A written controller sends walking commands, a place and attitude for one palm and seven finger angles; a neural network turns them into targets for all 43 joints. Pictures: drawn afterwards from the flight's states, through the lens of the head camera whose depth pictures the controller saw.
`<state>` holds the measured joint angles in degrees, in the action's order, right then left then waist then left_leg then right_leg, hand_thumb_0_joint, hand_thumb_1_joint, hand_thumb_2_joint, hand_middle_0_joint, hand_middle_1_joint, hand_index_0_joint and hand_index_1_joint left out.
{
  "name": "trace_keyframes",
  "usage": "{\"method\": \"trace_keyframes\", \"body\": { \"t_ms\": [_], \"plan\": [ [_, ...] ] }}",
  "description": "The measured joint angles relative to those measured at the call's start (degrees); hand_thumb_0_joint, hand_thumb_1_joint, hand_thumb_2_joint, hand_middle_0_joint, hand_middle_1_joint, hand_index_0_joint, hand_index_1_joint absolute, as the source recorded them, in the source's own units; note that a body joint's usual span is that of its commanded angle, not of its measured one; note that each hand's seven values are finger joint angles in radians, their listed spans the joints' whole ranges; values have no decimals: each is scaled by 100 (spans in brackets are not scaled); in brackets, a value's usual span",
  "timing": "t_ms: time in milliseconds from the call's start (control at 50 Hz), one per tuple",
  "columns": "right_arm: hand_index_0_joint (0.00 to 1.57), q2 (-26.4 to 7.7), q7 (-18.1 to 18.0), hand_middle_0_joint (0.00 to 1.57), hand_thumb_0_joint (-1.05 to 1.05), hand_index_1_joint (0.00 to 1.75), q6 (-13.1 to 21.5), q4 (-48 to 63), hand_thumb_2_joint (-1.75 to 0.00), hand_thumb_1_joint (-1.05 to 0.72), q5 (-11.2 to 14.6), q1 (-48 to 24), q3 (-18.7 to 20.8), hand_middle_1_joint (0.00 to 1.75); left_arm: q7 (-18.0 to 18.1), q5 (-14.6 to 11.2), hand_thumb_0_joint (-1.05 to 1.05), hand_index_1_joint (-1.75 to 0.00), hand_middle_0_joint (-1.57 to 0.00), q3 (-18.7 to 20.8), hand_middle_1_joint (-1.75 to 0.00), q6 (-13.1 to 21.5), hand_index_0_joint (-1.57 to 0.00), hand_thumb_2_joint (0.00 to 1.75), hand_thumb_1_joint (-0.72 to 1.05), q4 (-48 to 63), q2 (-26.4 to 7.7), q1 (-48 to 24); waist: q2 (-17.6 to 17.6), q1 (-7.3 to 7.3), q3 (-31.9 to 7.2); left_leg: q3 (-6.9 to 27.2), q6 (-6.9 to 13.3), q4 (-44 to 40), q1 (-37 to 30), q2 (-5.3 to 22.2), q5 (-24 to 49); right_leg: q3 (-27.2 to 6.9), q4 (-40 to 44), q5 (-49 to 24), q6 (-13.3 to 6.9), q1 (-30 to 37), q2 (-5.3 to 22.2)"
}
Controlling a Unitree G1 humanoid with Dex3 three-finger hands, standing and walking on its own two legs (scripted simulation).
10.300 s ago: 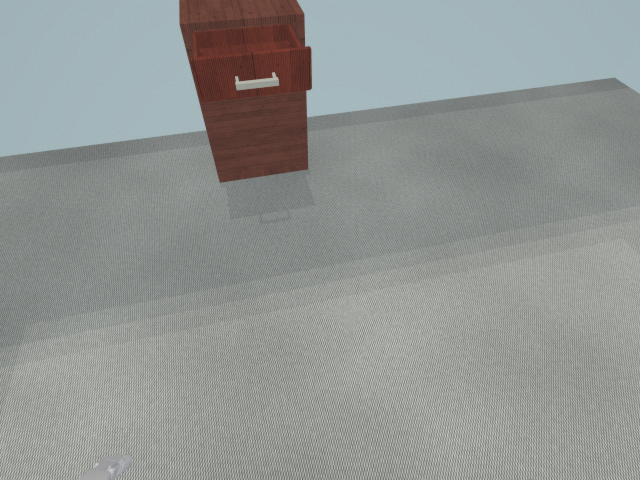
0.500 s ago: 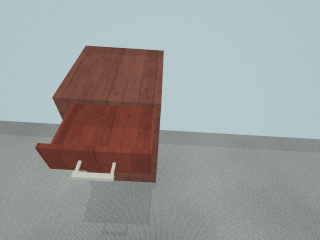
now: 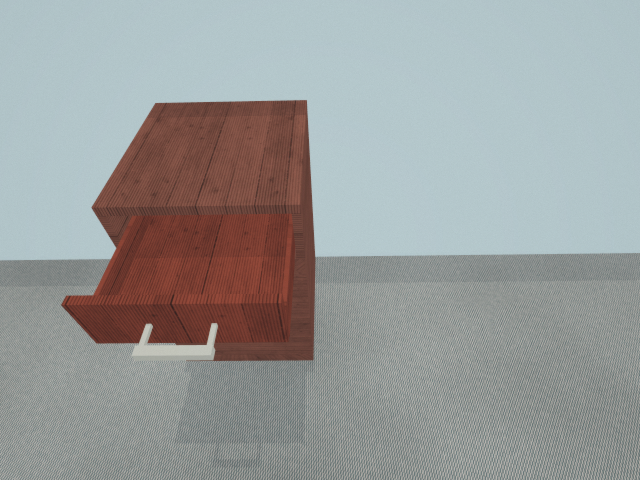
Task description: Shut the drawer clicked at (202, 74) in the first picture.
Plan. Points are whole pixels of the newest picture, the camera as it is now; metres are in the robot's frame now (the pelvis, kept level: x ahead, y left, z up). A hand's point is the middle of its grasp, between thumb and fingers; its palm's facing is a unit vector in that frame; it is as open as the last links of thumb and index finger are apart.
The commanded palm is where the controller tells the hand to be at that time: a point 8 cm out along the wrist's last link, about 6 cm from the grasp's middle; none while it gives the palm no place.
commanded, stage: come to a stop and stand still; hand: left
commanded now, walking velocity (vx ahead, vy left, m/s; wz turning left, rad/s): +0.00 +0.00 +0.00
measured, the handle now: (177, 341) +0.38 +0.29 -0.16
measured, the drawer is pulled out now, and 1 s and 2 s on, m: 0.22 0.22 0.22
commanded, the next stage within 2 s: look again from close up in 0.30 s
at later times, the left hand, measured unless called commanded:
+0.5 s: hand out of the picture -0.05 +0.16 -0.17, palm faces +0.02 -0.98 -0.20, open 7.4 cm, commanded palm none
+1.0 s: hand out of the picture -0.01 +0.22 -0.18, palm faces +0.01 -0.98 -0.18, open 7.3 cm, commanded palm none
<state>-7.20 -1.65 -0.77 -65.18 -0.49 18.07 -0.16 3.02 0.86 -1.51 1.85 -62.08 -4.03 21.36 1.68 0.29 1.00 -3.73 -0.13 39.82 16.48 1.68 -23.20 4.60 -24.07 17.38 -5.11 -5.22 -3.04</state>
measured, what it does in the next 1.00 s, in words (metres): steps on the spot: left foot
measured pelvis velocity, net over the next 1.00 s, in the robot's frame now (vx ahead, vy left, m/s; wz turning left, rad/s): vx -0.01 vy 0.05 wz -0.01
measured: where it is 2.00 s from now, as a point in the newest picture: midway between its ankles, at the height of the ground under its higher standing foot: outside the picture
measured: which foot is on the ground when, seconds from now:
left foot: up 0.00-0.08, down 0.10-1.00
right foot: down 0.00-1.00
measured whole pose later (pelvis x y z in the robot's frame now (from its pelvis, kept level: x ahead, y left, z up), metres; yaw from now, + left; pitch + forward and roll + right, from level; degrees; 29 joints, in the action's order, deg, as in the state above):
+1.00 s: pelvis -0.01 +0.05 +0.00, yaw -1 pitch -2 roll -1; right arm -9.5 -1.6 0.6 -61.7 -1.0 14.9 -0.5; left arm 2.9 0.9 -1.1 0.2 -60.8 -8.8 18.0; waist -0.6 -0.2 1.2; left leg -4.7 4.6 27.6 12.4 -2.3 -13.7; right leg 3.0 -26.0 17.1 -0.6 -7.0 -0.5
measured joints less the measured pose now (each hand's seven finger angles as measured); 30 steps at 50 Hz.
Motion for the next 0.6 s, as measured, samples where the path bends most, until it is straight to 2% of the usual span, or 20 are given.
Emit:
{"method": "trace_keyframes", "body": {
  "t_ms": [40, 100, 200, 380, 500, 600],
  "plan": [
    [20, -9, -26, 20, 1, 30, 21, -4, -90, -91, 8, -96, 4, 30, -16, 0, 0, -30, -20, -28, -30, -8, -20, 90, 91, -27, 44, -12, -64, -14, 15, 27, -15, -277, -134, 17, 165, -32, 26, -31, -38, 35, -77],
    [20, -45, -71, 20, 1, 30, 80, -14, -90, -92, 11, -147, 8, 30, -43, -20, 1, -30, -20, -50, -30, -71, -20, 90, 91, -114, 67, -17, -70, 22, 8, 120, -14, -1022, -474, 61, 804, -3, -109, 41, -62, 11, -227],
    [19, 76, -112, 20, 1, 30, 109, -60, -90, -92, 12, -117, -46, 30, -41, -46, 1, -30, -20, -11, -30, -127, -20, 90, 91, -156, -43, -54, -350, -48, 9, 50, -44, -1275, -632, 11, 933, -75, 31, -43, -51, 103, -180],
    [19, 120, -70, 20, 0, 30, 79, -80, -90, -91, 2, 58, -101, 30, -37, -50, 0, -30, -20, 5, -30, -91, -20, 90, 91, -120, -122, -2, -182, -41, 107, 74, -6, -1579, -637, -65, 1160, -44, 235, -204, -23, 78, -119],
    [20, 15, -12, 20, 0, 30, 71, 326, -90, -91, -76, 156, -15, 30, -21, -23, 0, -30, -20, -4, -30, -57, -20, 90, 91, 25, -259, -33, 105, 80, 193, 248, 39, -962, -85, -50, 947, 143, -144, -45, 8, -304, -126],
    [20, -97, -24, 20, 0, 30, 27, 380, -90, -91, -80, 155, 67, 30, 42, -11, 0, -30, -20, 122, -30, -105, -20, 90, 91, 87, -401, -61, 133, 58, 36, 292, 93, -562, 49, -59, 679, 186, -398, 144, 61, -359, -112]
  ]
}}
